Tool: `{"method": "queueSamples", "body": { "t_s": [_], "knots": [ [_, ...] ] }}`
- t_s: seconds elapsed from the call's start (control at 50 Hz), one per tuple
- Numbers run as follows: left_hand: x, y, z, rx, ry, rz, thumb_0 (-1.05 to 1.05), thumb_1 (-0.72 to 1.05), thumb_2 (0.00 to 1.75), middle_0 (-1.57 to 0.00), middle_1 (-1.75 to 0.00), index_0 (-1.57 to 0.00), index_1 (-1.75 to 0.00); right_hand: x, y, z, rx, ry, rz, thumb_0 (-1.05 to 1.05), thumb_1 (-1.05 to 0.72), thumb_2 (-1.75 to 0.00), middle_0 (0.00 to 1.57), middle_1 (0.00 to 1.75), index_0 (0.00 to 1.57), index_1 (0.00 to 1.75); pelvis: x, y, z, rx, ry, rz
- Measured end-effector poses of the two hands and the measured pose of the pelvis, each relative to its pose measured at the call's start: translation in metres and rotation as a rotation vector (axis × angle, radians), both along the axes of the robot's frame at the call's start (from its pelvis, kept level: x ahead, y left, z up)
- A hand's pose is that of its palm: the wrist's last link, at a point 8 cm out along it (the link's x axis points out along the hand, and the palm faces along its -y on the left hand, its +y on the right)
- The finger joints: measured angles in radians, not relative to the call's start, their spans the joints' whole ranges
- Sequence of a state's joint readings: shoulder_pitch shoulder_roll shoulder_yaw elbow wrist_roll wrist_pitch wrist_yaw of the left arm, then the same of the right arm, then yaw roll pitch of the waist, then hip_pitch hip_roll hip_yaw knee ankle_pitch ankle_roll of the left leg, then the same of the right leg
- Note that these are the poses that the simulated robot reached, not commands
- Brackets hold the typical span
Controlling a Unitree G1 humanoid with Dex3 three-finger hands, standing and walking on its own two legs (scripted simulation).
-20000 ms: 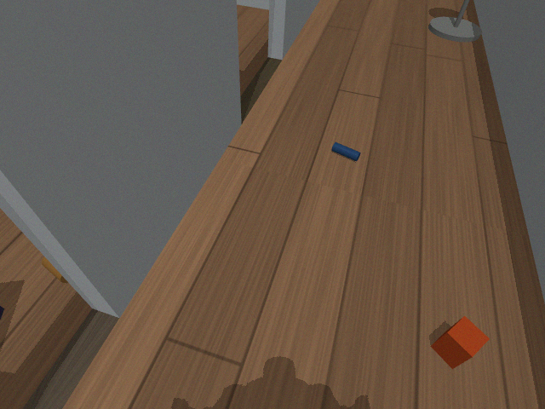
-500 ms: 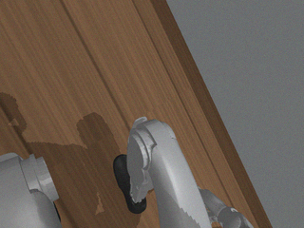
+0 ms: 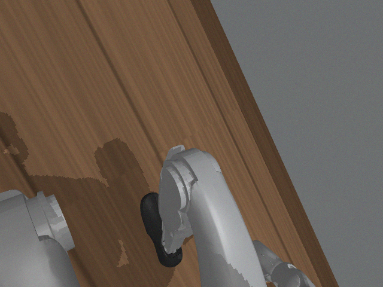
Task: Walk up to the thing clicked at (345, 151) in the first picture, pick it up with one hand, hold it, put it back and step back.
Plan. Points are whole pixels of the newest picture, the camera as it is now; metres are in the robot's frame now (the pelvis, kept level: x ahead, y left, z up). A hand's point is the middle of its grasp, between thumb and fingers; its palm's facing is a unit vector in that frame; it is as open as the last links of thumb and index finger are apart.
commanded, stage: close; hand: left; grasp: from above
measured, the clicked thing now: out of the picture +0.45 +0.37 -0.27
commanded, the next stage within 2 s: settle in 1.90 s
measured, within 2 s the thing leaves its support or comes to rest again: neither
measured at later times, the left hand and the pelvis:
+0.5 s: hand out of the picture +0.42 +0.36 -0.25, palm faces -0.52 -0.13 -0.84, open 12.4 cm; pelvis +0.00 +0.00 +0.00, yaw +0 degrees
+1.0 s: hand out of the picture +0.43 +0.35 -0.24, palm faces -0.43 -0.08 -0.90, open 10.7 cm; pelvis -0.01 +0.00 +0.00, yaw +0 degrees
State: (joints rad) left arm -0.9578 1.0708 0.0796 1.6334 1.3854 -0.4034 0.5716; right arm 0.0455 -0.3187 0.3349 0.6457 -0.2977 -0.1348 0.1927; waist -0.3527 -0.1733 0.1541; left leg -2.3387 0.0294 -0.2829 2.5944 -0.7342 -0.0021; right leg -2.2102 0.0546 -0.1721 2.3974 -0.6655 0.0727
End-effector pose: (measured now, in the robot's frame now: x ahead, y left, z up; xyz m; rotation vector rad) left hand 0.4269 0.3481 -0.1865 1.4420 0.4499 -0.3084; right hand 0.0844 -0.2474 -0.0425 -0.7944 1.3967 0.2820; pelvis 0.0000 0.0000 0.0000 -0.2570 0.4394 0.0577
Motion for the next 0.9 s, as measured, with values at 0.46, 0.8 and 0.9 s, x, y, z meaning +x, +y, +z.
{"method": "queueSamples", "body": {
  "t_s": [0.46,0.8,0.9],
  "knots": [
    [0.006,0.017,-0.005,0.052,0.065,0.129,0.00,-0.22,0.78,-0.25,-0.88,-0.27,-0.85,-0.014,-0.005,0.003,0.005,0.009,-0.039,0.00,-0.89,-0.90,0.20,0.30,0.21,0.30,-0.001,0.000,0.000,0.006,0.022,0.002],
    [0.000,0.004,0.006,0.001,-0.018,-0.018,0.00,-0.07,0.70,-0.36,-0.79,-0.38,-0.76,0.001,0.002,0.002,-0.015,-0.019,0.016,0.00,-0.89,-0.90,0.20,0.30,0.21,0.30,-0.004,0.002,0.000,-0.007,-0.014,-0.002],
    [0.001,0.003,0.009,0.038,-0.037,-0.014,0.00,-0.01,0.65,-0.40,-0.74,-0.43,-0.71,0.002,0.002,0.004,-0.017,-0.037,0.012,0.00,-0.89,-0.90,0.20,0.30,0.21,0.30,-0.005,0.004,0.000,-0.009,-0.003,-0.005]
  ]
}}
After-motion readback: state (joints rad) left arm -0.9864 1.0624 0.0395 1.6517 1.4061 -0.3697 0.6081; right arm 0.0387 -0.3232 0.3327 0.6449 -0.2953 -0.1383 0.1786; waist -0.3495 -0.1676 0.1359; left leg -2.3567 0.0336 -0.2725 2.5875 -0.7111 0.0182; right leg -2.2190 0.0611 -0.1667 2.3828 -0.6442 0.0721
